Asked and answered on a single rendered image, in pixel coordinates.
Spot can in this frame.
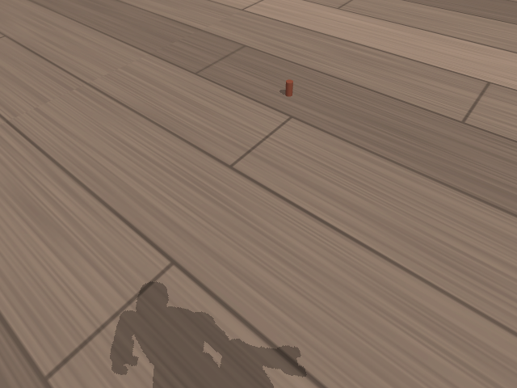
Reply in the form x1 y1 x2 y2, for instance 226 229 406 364
285 79 293 97

